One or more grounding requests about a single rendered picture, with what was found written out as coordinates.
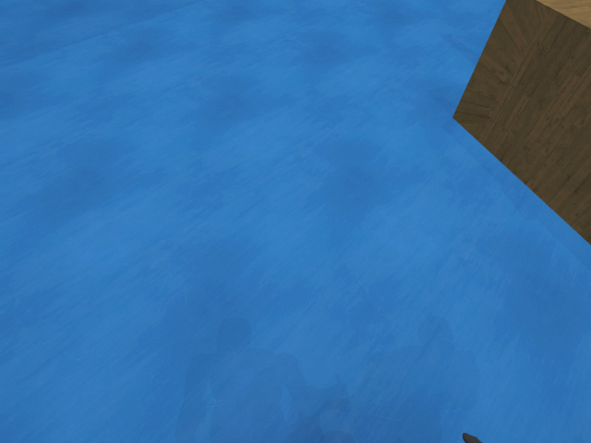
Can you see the pedestal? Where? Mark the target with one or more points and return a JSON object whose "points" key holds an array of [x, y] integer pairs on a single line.
{"points": [[528, 102]]}

